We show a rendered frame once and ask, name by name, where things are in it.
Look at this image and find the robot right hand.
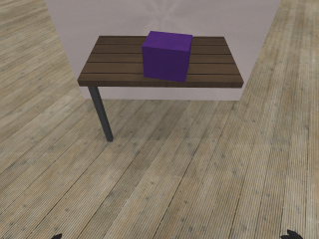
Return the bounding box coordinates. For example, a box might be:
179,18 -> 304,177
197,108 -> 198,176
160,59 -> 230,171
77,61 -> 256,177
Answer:
280,229 -> 303,239

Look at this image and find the carton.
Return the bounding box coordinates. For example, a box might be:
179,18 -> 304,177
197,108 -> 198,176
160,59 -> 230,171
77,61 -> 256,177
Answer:
142,31 -> 192,83

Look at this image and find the table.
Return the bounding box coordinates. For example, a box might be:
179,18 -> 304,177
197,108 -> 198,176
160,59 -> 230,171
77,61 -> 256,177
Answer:
77,35 -> 244,142

